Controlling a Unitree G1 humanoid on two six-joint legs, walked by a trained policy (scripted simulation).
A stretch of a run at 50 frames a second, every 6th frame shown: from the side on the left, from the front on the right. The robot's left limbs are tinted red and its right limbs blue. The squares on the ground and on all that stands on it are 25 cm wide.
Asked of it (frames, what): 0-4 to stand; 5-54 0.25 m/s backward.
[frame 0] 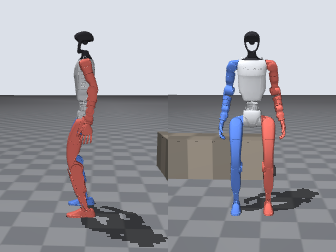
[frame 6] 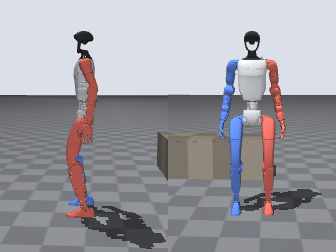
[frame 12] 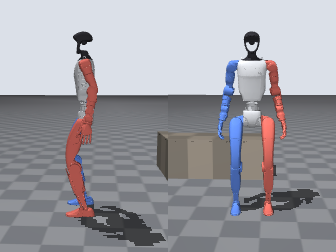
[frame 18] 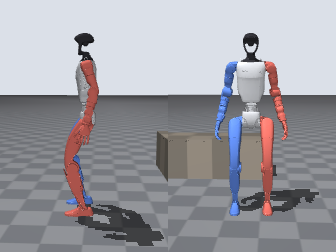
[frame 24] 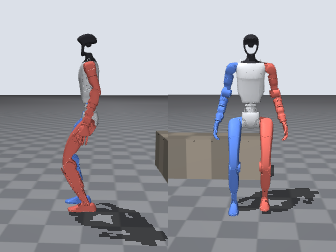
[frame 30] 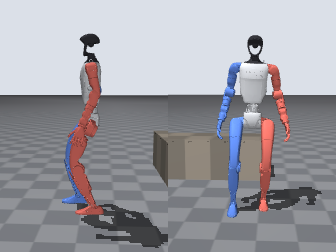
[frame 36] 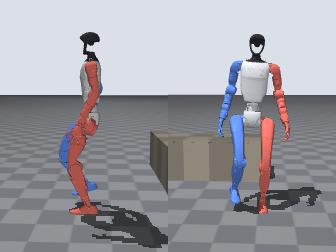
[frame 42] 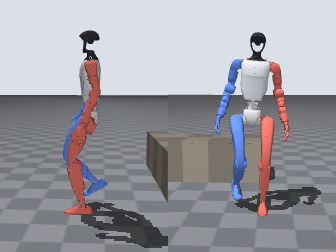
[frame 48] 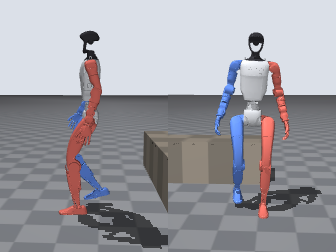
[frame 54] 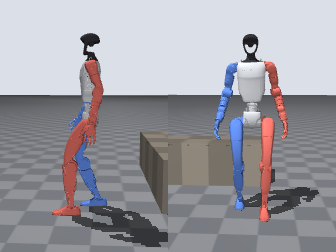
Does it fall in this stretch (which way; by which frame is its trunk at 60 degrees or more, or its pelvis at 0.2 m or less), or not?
no
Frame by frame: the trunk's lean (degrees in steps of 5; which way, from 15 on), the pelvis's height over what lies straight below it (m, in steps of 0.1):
0: 0, 0.8
6: 0, 0.8
12: 0, 0.8
18: 5, 0.8
24: 0, 0.8
30: 5, 0.7
36: 5, 0.8
42: 5, 0.8
48: 5, 0.8
54: 0, 0.8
